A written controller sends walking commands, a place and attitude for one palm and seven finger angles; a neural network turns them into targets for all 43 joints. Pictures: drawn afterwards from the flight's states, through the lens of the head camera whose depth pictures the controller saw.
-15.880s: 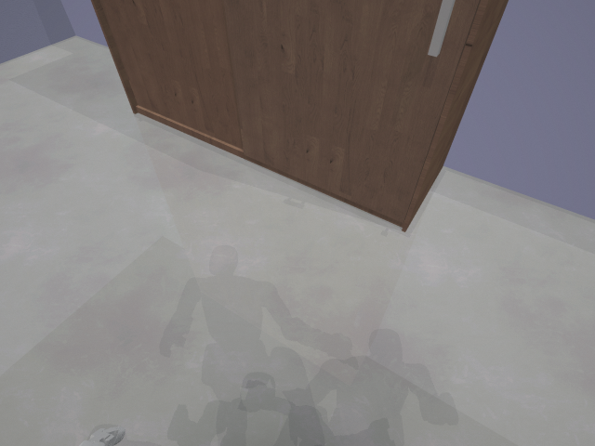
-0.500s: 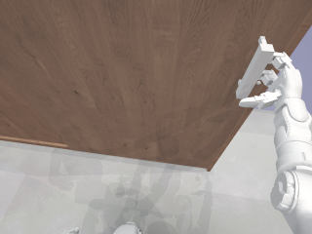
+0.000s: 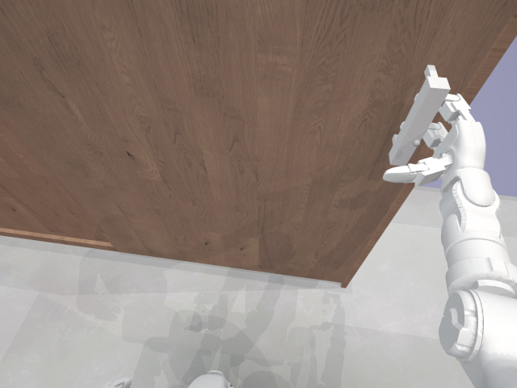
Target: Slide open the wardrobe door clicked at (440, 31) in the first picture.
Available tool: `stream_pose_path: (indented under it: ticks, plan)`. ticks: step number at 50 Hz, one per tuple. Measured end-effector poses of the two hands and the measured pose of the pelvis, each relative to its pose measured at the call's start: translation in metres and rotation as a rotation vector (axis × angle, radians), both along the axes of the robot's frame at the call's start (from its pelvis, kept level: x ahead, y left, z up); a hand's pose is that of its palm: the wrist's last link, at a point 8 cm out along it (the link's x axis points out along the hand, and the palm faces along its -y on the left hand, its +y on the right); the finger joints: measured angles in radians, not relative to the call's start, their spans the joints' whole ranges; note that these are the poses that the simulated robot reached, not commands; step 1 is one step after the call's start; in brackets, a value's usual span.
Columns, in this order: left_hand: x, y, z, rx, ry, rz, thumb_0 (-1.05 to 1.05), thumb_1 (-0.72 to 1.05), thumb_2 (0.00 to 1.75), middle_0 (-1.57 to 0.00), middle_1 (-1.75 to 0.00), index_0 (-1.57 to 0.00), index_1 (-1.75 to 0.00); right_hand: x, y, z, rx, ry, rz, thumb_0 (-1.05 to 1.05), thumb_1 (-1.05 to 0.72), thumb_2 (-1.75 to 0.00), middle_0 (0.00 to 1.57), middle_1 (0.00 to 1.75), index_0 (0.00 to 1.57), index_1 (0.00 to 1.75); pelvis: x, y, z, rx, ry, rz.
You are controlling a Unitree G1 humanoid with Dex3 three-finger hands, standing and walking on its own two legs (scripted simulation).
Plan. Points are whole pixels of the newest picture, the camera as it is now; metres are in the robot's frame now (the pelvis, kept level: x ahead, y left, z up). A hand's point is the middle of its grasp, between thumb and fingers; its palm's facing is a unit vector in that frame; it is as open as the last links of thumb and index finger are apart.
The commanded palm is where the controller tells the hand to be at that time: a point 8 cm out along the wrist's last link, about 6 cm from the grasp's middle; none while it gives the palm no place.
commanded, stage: slide the fingers in behind the handle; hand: right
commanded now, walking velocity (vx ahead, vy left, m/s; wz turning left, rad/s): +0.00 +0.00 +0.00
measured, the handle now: (413, 117) +0.54 -0.17 +0.13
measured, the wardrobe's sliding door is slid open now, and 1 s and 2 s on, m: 0.00 0.00 0.00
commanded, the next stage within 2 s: grip the handle and tug to test in 0.46 s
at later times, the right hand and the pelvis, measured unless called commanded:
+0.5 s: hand (408, 138) +0.48 -0.15 +0.13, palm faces -0.01 +1.00 +0.00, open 14.0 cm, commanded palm +0.45 -0.20 +0.13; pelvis -0.01 +0.00 +0.00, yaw +0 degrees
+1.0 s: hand (407, 139) +0.48 -0.15 +0.13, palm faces +0.00 +1.00 +0.00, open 9.7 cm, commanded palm +0.45 -0.20 +0.13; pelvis +0.00 +0.00 +0.00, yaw +0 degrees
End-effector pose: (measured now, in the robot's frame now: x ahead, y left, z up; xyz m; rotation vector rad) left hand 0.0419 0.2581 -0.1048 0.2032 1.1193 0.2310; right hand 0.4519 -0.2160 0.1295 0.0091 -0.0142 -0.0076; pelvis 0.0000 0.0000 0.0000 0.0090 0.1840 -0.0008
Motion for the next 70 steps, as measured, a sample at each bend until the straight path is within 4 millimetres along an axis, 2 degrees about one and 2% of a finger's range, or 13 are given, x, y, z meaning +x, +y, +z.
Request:
stream_pose_path:
  ticks: [17,33,42,52,61,70]
  plan:
    - [-0.026,0.002,-0.002,0.014,0.046,0.020,0.01,0.91,0.90,-0.21,-0.30,-0.20,-0.30,0.005,0.007,0.001,0.001,-0.009,0.021,-0.01,0.50,-0.30,0.29,1.19,0.28,1.19,-0.007,-0.002,-0.002,-0.002,0.011,0.002]
    - [-0.026,0.001,-0.004,0.000,0.051,0.028,0.01,0.91,0.90,-0.21,-0.30,-0.20,-0.30,0.011,0.015,-0.001,-0.010,-0.005,0.013,-0.01,0.47,-0.31,0.30,1.20,0.30,1.20,-0.004,0.000,-0.002,-0.004,0.021,0.008]
    - [-0.016,0.004,-0.003,-0.006,0.032,0.024,0.01,0.91,0.90,-0.21,-0.30,-0.20,-0.30,0.006,0.014,0.001,-0.012,-0.014,0.008,-0.01,0.21,-0.42,0.33,1.24,0.33,1.24,0.000,0.002,-0.001,-0.004,0.014,0.011]
    - [-0.005,0.007,-0.001,0.003,0.007,0.010,0.01,0.91,0.90,-0.21,-0.30,-0.20,-0.30,0.006,0.014,0.002,-0.012,-0.005,0.002,0.00,-0.23,-0.61,0.36,1.29,0.35,1.28,0.000,0.004,0.000,-0.005,0.009,0.004]
    - [-0.007,0.008,-0.002,0.008,0.024,0.011,0.01,0.91,0.90,-0.21,-0.30,-0.20,-0.30,0.010,0.013,0.002,-0.009,-0.007,0.010,0.01,-0.63,-0.78,0.40,1.35,0.38,1.33,0.000,0.003,-0.001,-0.004,0.016,0.002]
    - [-0.016,0.005,-0.004,0.005,0.048,0.016,0.01,0.91,0.90,-0.21,-0.30,-0.20,-0.30,0.011,0.014,0.002,-0.006,-0.007,0.016,0.01,-0.63,-0.79,0.39,1.37,0.38,1.35,-0.002,0.002,-0.002,-0.004,0.019,0.000]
